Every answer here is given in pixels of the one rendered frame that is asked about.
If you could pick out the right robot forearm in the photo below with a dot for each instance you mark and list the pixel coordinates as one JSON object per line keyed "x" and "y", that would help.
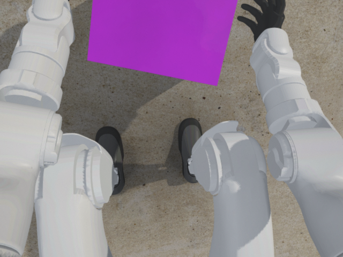
{"x": 283, "y": 91}

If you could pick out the carton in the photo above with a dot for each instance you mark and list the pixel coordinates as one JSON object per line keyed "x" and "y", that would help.
{"x": 183, "y": 39}

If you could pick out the robot right hand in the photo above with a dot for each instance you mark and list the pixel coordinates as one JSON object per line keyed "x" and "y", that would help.
{"x": 272, "y": 16}

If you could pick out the robot left thigh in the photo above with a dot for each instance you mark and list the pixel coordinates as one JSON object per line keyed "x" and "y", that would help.
{"x": 68, "y": 221}

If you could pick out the left robot shin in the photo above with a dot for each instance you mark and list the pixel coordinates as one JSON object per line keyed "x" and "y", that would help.
{"x": 75, "y": 139}

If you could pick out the left robot upper arm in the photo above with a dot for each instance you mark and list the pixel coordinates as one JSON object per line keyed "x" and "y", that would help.
{"x": 30, "y": 138}

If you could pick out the right robot upper arm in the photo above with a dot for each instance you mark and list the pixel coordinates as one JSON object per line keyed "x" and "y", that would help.
{"x": 310, "y": 162}

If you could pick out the left robot forearm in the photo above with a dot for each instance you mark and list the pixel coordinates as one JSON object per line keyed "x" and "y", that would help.
{"x": 39, "y": 60}

